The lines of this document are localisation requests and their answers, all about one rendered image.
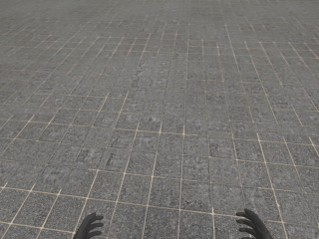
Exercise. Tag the robot left hand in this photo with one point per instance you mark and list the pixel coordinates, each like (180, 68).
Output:
(86, 227)

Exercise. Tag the robot right hand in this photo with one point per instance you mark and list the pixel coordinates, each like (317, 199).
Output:
(259, 231)

